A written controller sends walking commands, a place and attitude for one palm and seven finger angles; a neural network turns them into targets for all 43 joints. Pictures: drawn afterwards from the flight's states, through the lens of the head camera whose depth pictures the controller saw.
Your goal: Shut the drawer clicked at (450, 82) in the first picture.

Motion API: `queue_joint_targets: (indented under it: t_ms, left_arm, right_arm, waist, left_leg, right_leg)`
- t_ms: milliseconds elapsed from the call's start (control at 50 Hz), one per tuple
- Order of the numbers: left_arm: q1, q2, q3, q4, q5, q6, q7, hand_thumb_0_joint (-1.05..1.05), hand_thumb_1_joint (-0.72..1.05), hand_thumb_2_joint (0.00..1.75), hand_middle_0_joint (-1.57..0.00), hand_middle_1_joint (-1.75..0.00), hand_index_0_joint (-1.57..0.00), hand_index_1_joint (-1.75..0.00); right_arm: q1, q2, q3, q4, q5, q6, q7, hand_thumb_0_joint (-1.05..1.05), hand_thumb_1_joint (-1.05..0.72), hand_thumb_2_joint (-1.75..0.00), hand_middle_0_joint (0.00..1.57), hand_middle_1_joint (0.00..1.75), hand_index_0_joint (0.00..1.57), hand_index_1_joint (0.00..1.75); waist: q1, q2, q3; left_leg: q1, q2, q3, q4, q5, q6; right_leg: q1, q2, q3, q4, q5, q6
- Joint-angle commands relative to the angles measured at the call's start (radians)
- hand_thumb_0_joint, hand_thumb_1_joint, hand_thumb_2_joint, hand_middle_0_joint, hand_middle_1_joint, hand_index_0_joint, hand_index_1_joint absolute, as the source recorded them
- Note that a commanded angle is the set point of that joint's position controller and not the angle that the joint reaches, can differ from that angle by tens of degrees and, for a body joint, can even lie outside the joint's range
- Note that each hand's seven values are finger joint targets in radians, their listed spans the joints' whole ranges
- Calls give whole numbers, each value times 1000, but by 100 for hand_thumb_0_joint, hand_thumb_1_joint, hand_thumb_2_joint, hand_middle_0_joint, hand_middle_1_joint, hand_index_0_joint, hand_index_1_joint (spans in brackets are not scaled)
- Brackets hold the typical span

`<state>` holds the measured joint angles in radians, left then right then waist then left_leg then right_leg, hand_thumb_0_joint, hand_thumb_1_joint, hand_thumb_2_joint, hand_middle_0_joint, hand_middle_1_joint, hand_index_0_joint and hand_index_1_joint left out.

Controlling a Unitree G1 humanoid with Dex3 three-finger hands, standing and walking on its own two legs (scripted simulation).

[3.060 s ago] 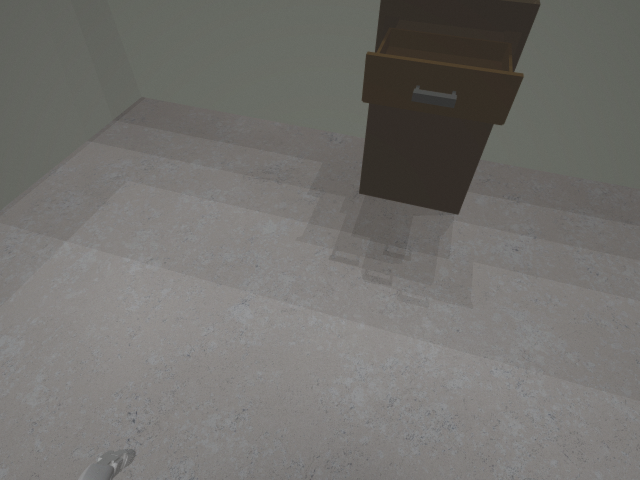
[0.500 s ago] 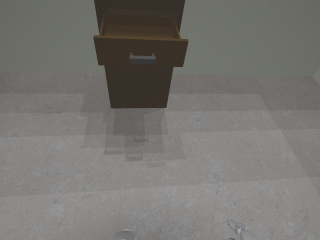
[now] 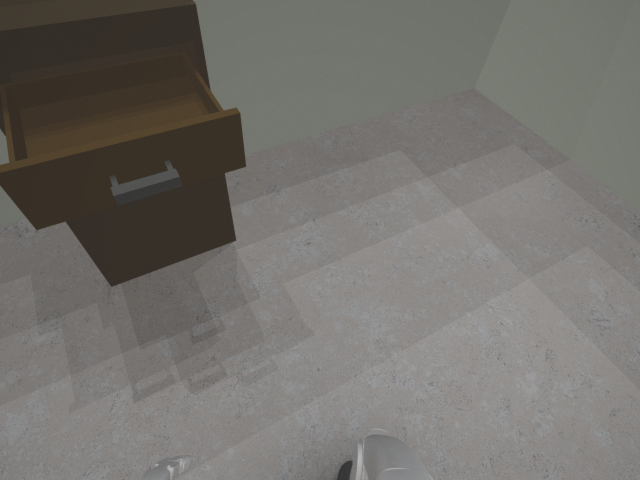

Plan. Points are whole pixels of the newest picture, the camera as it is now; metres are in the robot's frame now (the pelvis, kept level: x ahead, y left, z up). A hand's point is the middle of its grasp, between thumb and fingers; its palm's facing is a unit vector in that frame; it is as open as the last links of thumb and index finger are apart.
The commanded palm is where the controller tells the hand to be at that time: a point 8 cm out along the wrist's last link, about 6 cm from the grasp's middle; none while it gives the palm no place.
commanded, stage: walk to a spot facing it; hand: left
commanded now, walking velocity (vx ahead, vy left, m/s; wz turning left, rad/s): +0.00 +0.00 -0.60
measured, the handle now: (144, 179) +0.62 +0.33 -0.06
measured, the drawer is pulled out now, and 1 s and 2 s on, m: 0.30 0.30 0.30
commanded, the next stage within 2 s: turn to face it in 1.80 s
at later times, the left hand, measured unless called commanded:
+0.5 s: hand (167, 440) +0.20 +0.21 -0.17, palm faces -0.18 -0.95 -0.25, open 7.4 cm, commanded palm none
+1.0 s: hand (228, 377) +0.29 +0.14 -0.16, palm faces -0.57 -0.77 -0.27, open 7.4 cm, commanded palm none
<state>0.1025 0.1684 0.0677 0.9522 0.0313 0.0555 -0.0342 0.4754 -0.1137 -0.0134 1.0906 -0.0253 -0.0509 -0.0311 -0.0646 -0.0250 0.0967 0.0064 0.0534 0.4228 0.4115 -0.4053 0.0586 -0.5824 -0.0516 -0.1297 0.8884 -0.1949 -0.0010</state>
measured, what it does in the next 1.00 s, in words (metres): steps on the spot, turning right: right foot, then left foot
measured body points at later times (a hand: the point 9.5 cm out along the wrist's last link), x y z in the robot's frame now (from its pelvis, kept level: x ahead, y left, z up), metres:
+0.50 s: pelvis +0.09 +0.02 -0.01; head +0.13 +0.02 +0.44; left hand +0.21 +0.26 -0.15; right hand +0.19 -0.25 -0.12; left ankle +0.15 +0.16 -0.72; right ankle +0.10 -0.09 -0.73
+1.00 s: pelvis +0.08 +0.02 -0.01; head +0.10 -0.02 +0.44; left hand +0.32 +0.18 -0.14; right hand -0.05 -0.20 -0.16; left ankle +0.15 +0.15 -0.73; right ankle +0.02 -0.06 -0.74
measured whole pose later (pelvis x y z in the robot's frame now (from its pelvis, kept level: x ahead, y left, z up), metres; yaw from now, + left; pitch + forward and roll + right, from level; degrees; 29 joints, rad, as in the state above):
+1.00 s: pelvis +0.08 +0.02 -0.01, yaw -37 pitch +0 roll +1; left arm 0.17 0.23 0.08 0.90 0.02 0.05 -0.03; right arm 0.28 -0.24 -0.07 0.92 -0.02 0.03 0.00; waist -0.03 0.03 0.09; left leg -0.25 0.21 0.30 0.65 -0.35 -0.06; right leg -0.29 -0.04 -0.09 0.61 -0.31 0.01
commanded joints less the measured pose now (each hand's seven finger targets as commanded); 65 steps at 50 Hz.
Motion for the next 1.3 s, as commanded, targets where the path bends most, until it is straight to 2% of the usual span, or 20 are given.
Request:
queue_joint_targets:
  t_ms: [0,80,100,120,160,240,400,480,500,520,540,600,680,820,940,980,1000,1060,1120,1280]
  left_arm:
    - [-40,45,5,-89,-3,-37,4,0,90,90,-20,-30,-20,-30]
    - [246,142,37,-21,0,-78,18,0,90,90,-20,-30,-20,-30]
    - [326,241,55,-11,-5,-92,32,0,90,90,-20,-30,-20,-30]
    - [334,298,65,-12,-31,-81,49,0,90,90,-20,-30,-20,-30]
    - [215,228,52,-51,-33,-63,65,0,90,90,-20,-30,-20,-30]
    - [54,185,38,-91,-15,-71,70,0,90,90,-20,-30,-20,-30]
    - [131,222,55,-104,-6,-43,41,0,90,90,-20,-30,-20,-30]
    - [100,229,59,-131,-15,-28,41,0,90,90,-20,-30,-20,-30]
    - [99,186,50,-147,-24,-25,39,0,90,90,-20,-30,-20,-30]
    - [118,130,37,-170,-30,-26,29,0,90,90,-20,-30,-20,-30]
    - [117,171,45,-159,-10,-27,26,0,90,90,-20,-30,-20,-30]
    - [169,184,65,-106,-5,-12,10,0,90,90,-20,-30,-20,-30]
    - [162,152,50,-99,-13,0,2,0,90,90,-20,-30,-20,-30]
    - [37,117,30,-134,-15,-1,-2,0,90,90,-20,-30,-20,-30]
    - [145,157,37,-104,-12,-37,10,0,90,90,-20,-30,-20,-30]
    - [259,364,77,-73,-11,-51,37,0,90,90,-20,-30,-20,-30]
    - [280,344,74,-70,-22,-45,47,0,90,90,-20,-30,-20,-30]
    - [140,237,53,-96,-24,-49,49,0,90,90,-20,-30,-20,-30]
    - [112,223,44,-99,-17,-72,40,0,90,90,-20,-30,-20,-30]
    - [213,221,41,-61,-14,-98,32,0,90,90,-20,-30,-20,-30]
  right_arm:
    - [46,-185,-49,-40,1,-1,-12,0,-90,-90,20,30,20,30]
    - [-35,-224,-66,-104,20,10,9,0,-90,-90,20,30,20,30]
    - [-18,-165,-59,-146,36,14,12,0,-90,-90,20,30,20,30]
    - [-84,-145,-55,-180,32,17,1,0,-90,-90,20,30,20,30]
    - [-167,-122,-57,-212,19,39,1,0,-90,-90,20,30,20,30]
    - [-117,-115,-56,-180,1,81,1,0,-90,-90,20,30,20,30]
    - [-309,-142,-52,-274,8,66,6,0,-90,-90,20,30,20,30]
    - [-262,-178,-59,-281,18,51,-6,0,-90,-90,20,30,20,30]
    - [-220,-238,-68,-275,14,42,-10,0,-90,-90,20,30,20,30]
    - [-216,-342,-88,-294,5,40,-4,0,-90,-90,20,30,20,30]
    - [-226,-357,-85,-305,1,47,-4,0,-90,-90,20,30,20,30]
    - [-384,-250,-55,-340,-1,43,-8,0,-90,-90,20,30,20,30]
    - [-307,-235,-54,-307,4,40,-7,0,-90,-90,20,30,20,30]
    - [-193,-279,-87,-249,-2,50,6,0,-90,-90,20,30,20,30]
    - [-200,-294,-103,-232,4,56,20,0,-90,-90,20,30,20,30]
    - [-249,-173,-62,-306,4,69,28,0,-90,-90,20,30,20,30]
    - [-267,-203,-65,-308,5,77,14,0,-90,-90,20,30,20,30]
    - [-319,-231,-76,-277,-6,76,28,0,-90,-90,20,30,20,30]
    - [-264,-221,-81,-244,-10,70,41,0,-90,-90,20,30,20,30]
    - [-345,-210,-77,-270,-9,46,49,0,-90,-90,20,30,20,30]
  waist:
    - [33,185,-33]
    - [181,114,-218]
    - [185,-114,-345]
    - [183,-153,-373]
    - [131,-11,-165]
    - [9,-3,-101]
    - [88,-161,-144]
    - [54,-146,-198]
    - [30,-7,-227]
    - [34,318,-224]
    - [29,255,-185]
    - [101,197,-87]
    - [81,217,-114]
    - [17,231,-96]
    - [85,165,-191]
    - [146,-321,-221]
    - [155,-231,-232]
    - [111,-162,-92]
    - [71,-108,-76]
    - [105,-107,-44]
  left_leg:
    - [117,313,-112,48,1145,45]
    - [-98,299,-84,551,1000,-32]
    - [-458,122,-105,864,78,-107]
    - [-609,25,-258,1108,-285,-133]
    - [-609,99,-397,1009,-105,-117]
    - [-475,97,-406,811,-19,-138]
    - [-400,-8,-375,399,-3,-139]
    - [-161,-34,-373,72,128,-122]
    - [-8,95,-495,-55,167,-82]
    - [46,386,-770,-134,321,2]
    - [-56,472,-814,-121,426,83]
    - [-207,288,-529,-121,405,44]
    - [-116,251,-398,-90,498,44]
    - [-74,313,-331,-64,539,69]
    - [-170,291,-200,226,499,-50]
    - [-624,84,-240,663,-255,-154]
    - [-641,95,-374,748,-236,-136]
    - [-677,119,-401,772,-6,-143]
    - [-602,102,-379,694,91,-154]
    - [-658,75,-390,540,132,-155]
  right_leg:
    - [-23,41,-50,-114,-93,-35]
    - [487,38,-5,-382,111,-92]
    - [817,-251,440,-369,657,-238]
    - [820,-396,641,-408,1006,-353]
    - [558,-289,441,-475,723,-295]
    - [237,-182,321,-548,434,-210]
    - [289,-97,425,-499,265,-175]
    - [243,-65,457,-393,283,-98]
    - [117,10,396,-285,138,-46]
    - [-63,133,235,-37,-333,21]
    - [-62,83,207,172,-413,38]
    - [-21,50,188,376,-231,65]
    - [-30,25,146,375,-172,90]
    - [84,-8,51,15,-261,84]
    - [426,17,23,-446,15,20]
    - [649,-370,554,-545,526,-155]
    - [627,-365,501,-544,437,-202]
    - [497,-220,417,-622,4,-162]
    - [423,-171,353,-646,-54,-148]
    - [478,-168,451,-690,-178,-184]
